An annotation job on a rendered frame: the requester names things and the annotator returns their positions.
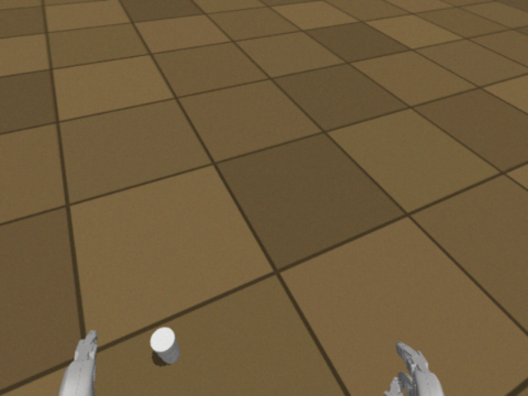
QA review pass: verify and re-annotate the cup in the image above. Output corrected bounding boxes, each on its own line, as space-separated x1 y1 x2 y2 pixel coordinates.
150 328 180 364

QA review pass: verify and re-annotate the right robot hand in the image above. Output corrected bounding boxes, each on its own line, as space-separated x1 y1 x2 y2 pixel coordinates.
384 342 445 396

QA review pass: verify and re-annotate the left robot hand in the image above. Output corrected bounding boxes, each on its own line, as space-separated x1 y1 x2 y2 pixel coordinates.
59 330 97 396

